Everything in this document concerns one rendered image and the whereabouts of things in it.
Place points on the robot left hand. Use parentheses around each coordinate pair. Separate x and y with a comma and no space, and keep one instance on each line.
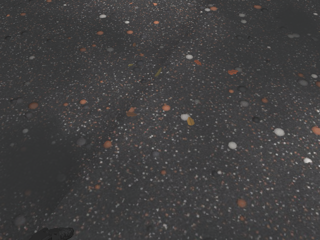
(62,233)

